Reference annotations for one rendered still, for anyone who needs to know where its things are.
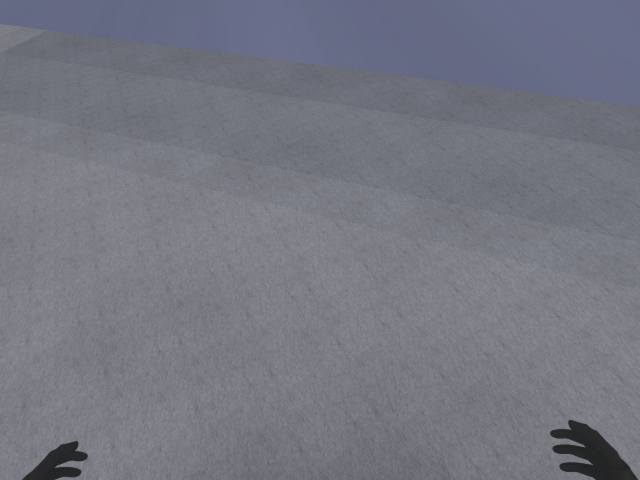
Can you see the robot right hand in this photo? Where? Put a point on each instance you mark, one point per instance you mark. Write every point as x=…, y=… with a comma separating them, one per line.
x=607, y=464

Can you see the robot left hand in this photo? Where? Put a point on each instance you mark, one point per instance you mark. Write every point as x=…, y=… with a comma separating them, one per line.
x=46, y=469

